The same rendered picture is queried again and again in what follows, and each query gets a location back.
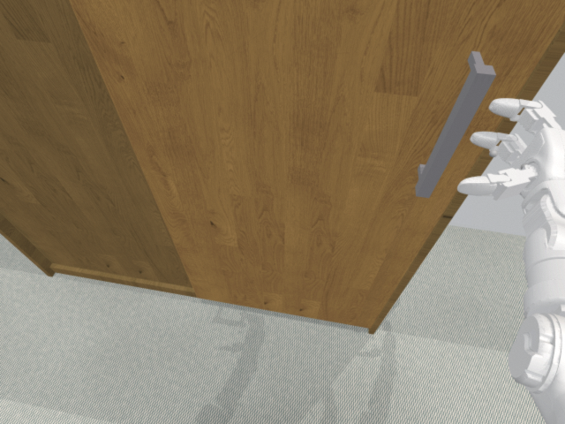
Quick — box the handle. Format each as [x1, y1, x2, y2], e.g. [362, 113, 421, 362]
[415, 51, 496, 198]

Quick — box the wardrobe door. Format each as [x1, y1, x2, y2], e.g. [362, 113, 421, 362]
[69, 0, 565, 329]
[0, 0, 192, 287]

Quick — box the robot right upper arm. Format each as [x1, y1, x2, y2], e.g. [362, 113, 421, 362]
[508, 313, 565, 424]

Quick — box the robot right forearm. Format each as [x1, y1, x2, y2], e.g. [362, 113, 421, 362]
[522, 179, 565, 319]

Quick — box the right robot hand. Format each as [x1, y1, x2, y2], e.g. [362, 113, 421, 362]
[457, 98, 565, 201]

